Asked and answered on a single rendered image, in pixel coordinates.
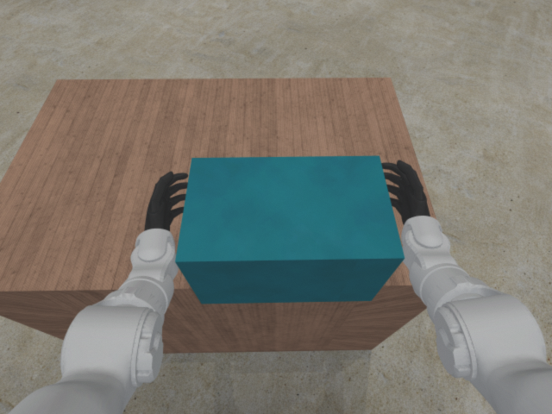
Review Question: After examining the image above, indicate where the robot left hand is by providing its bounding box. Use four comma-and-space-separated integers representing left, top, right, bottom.
144, 172, 188, 231

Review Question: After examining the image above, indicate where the carton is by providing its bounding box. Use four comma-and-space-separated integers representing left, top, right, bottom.
175, 156, 405, 304

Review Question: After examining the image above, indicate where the robot right hand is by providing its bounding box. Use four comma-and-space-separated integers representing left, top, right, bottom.
381, 160, 430, 225

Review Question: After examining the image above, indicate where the pedestal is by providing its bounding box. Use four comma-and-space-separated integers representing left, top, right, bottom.
0, 78, 436, 354

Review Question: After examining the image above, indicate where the right robot forearm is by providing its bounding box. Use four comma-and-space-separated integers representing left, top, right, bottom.
401, 216, 546, 360

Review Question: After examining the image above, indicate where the right robot upper arm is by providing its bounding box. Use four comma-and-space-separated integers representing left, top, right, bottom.
434, 294, 552, 414

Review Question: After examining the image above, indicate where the left robot forearm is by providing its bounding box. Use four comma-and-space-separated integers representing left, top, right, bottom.
60, 229, 179, 376

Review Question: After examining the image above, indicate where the left robot upper arm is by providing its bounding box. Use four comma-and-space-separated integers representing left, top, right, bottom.
8, 305, 163, 414

